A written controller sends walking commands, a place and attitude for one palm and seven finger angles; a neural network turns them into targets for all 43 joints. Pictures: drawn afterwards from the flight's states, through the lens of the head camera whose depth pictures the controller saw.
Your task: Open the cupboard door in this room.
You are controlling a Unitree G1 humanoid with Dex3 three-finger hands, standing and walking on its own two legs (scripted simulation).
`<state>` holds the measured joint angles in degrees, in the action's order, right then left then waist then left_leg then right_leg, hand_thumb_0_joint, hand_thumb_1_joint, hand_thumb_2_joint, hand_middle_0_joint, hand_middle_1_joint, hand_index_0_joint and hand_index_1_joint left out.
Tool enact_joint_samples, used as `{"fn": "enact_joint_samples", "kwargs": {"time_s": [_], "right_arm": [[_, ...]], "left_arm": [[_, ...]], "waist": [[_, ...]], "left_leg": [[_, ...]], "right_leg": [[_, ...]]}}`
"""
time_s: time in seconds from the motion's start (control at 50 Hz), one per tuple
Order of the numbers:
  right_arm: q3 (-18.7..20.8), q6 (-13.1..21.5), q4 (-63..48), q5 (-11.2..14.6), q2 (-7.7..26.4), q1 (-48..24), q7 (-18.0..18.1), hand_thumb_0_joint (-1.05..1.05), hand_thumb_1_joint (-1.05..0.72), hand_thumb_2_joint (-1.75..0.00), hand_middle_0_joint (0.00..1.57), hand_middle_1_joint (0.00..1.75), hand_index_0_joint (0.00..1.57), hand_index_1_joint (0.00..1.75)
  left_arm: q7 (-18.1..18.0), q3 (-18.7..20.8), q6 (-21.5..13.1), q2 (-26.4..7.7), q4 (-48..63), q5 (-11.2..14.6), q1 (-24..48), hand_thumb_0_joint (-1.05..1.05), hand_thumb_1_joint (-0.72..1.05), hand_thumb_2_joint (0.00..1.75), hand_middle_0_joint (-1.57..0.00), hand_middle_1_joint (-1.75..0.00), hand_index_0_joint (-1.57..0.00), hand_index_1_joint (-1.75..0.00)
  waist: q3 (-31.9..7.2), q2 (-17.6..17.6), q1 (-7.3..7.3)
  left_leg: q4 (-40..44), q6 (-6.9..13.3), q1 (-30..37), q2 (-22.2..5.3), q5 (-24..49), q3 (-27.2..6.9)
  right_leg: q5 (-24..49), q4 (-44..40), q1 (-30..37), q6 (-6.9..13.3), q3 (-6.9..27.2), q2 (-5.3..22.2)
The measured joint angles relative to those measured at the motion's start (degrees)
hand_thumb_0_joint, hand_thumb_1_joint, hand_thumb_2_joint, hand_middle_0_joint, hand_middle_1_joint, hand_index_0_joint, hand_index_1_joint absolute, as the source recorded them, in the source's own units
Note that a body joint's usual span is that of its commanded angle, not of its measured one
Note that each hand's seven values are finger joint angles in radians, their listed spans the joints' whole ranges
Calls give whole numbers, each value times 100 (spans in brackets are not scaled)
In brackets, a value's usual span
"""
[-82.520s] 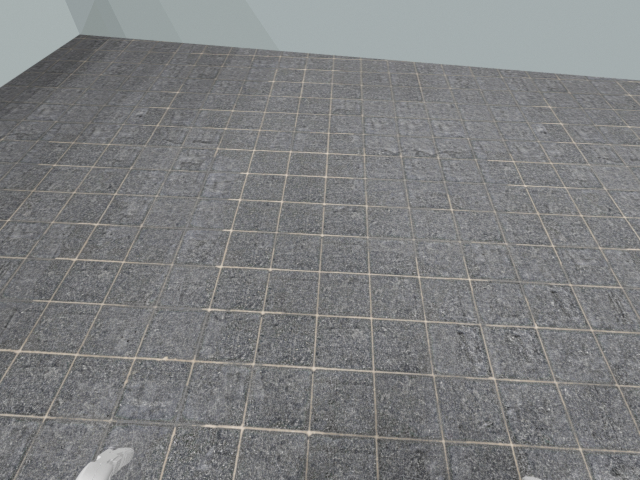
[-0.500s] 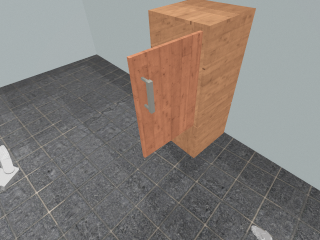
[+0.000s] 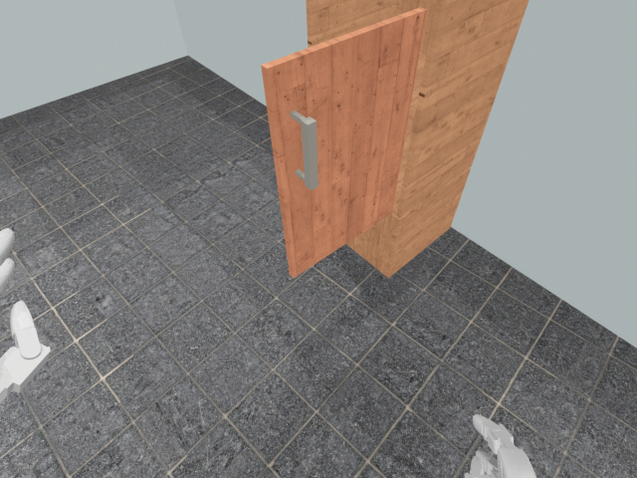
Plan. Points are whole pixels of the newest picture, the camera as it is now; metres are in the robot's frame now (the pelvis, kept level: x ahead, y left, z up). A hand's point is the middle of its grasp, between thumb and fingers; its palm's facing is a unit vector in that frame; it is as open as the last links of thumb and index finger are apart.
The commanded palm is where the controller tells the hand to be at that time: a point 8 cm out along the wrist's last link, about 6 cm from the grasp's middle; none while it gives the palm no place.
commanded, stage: let the arm hang, fingers relaxed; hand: left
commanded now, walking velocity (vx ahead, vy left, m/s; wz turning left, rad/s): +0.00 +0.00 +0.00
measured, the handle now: (304, 151) +0.68 +0.07 +0.02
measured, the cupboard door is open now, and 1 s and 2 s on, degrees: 88 88 88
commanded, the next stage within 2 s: look to check the result in 1.12 s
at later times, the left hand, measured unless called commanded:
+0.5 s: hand out of the picture -0.01 +0.22 -0.17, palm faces +0.07 -0.97 -0.24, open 7.1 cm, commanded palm none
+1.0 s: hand out of the picture +0.03 +0.21 -0.17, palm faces +0.05 -0.98 -0.21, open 7.4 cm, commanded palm none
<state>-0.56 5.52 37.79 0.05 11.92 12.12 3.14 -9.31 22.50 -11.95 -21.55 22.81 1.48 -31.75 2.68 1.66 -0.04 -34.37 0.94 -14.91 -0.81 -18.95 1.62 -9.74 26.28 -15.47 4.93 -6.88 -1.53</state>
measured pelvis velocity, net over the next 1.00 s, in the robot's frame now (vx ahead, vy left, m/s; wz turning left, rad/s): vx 0.01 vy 0.03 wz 0.03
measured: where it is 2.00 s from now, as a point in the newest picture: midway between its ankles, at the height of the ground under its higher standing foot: outside the picture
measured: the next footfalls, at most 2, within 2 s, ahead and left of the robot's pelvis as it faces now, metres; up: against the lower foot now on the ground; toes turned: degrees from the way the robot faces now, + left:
none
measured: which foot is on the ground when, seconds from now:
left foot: down 0.00-1.00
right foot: down 0.00-1.00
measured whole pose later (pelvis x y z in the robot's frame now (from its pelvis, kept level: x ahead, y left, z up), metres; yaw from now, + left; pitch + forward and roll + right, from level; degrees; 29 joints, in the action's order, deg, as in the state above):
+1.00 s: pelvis +0.01 +0.03 +0.01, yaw +1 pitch -2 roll +0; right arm 0.0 -0.4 64.5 -1.5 10.0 15.8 1.2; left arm -1.3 0.8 -0.2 -9.0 -64.9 -0.9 -11.7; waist 2.4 1.1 -0.3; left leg -22.8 2.2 -10.0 2.3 -11.4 1.1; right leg -8.7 23.0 -12.9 2.0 -3.2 -0.3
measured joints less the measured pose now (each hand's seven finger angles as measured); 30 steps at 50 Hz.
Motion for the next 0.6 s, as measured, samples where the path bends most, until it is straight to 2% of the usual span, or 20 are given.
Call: {"fn": "enact_joint_samples", "kwargs": {"time_s": [0.02, 0.04, 0.06, 0.1, 0.14, 0.16, 0.2, 0.28, 0.32, 0.36, 0.42, 0.6], "right_arm": [[-8, 10, -29, -16, 25, 34, 19, 1, -90, -90, 20, 30, 21, 30], [43, 122, 51, -37, 99, 66, -88, 1, -90, -90, 20, 30, 21, 30], [84, 115, 193, -60, 187, 48, -202, 1, -90, -90, 20, 30, 21, 30], [92, -112, 459, -123, 362, -68, -324, 1, -90, -90, 20, 30, 21, 30], [84, -304, 636, -175, 439, -183, -345, 1, -90, -90, 20, 30, 21, 30], [69, -361, 696, -188, 438, -223, -343, 1, -90, -90, 20, 30, 21, 30], [51, -449, 829, -176, 384, -277, -337, 1, -90, -90, 20, 30, 21, 30], [8, -632, 1133, -164, 126, -153, -335, 1, -90, -90, 20, 30, 20, 30], [-25, -688, 1347, -168, -21, 0, -328, 1, -90, -90, 20, 30, 20, 30], [-60, -738, 1583, -185, -132, 151, -322, 1, -91, -90, 20, 30, 20, 30], [-41, -798, 1865, -200, -205, 335, -302, 1, -90, -90, 20, 30, 20, 30], [52, -750, 2353, -171, -225, 623, -251, 1, -90, -90, 20, 30, 20, 30]], "left_arm": [[1, -47, 45, 22, 49, 10, -28, 1, 89, 90, -22, -30, -21, -30], [99, -192, -2, -4, -183, -92, 108, 1, 89, 90, -21, -30, -21, -30], [271, -415, 73, -29, -684, -171, 397, 1, 89, 90, -21, -30, -21, -30], [547, -877, 567, 107, -1963, -260, 950, 0, 90, 90, -21, -30, -20, -30], [714, -1266, 1064, 359, -3323, -315, 1357, 0, 90, 90, -20, -30, -20, -30], [776, -1447, 1237, 478, -3940, -336, 1494, 0, 90, 90, -20, -30, -20, -29], [867, -1794, 1434, 738, -4998, -367, 1635, 1, 91, 90, -20, -30, -19, -29], [947, -2309, 1550, 1203, -6478, -327, 1601, 1, 91, 90, -20, -30, -20, -29], [792, -2163, 1481, 1270, -6895, -229, 1639, -1, 97, 90, -21, -30, -20, -30], [796, -2159, 1434, 1150, -7230, -240, 1706, -2, 100, 90, -21, -30, -21, -30], [826, -2167, 1384, 1059, -7645, -259, 1697, -2, 100, 90, -21, -30, -21, -30], [801, -2107, 1315, 981, -8506, -249, 1501, 0, 93, 90, -21, -30, -20, -29]], "waist": [[21, 16, -15], [-34, 72, -34], [-75, 75, 0], [-150, 96, 51], [-172, 116, -2], [-135, 92, -33], [-28, 54, -76], [100, -203, -154], [132, -326, -103], [140, -378, -19], [123, -293, 47], [45, 59, 25]], "left_leg": [[342, 15, 111, -27, 161, -23], [415, 39, 23, -26, 519, -122], [263, 23, -117, 43, 570, -153], [17, 16, -304, 188, 389, -117], [-106, 44, -409, 307, 275, -81], [-138, 57, -416, 356, 258, -60], [-140, 40, -369, 354, 268, -48], [58, 14, -215, 319, 387, -117], [175, 3, -165, 280, 458, -184], [334, -7, -108, 245, 550, -229], [533, 4, -41, 219, 658, -248], [869, 92, 171, 273, 773, -139]], "right_leg": [[-15, 15, 17, -19, -37, -25], [-80, 160, -99, -59, -124, -12], [-188, 411, -259, -116, -143, 75], [-629, 901, -547, -237, 55, 176], [-644, 1127, -713, -270, 230, 212], [-401, 1131, -726, -249, 295, 230], [-403, 1137, -679, -188, 323, 217], [-370, 867, -469, -153, 260, 174], [-250, 642, -352, -152, 194, 133], [-113, 380, -240, -156, 152, 91], [65, 49, -110, -172, 136, 54], [186, -237, 52, -243, 255, 94]]}}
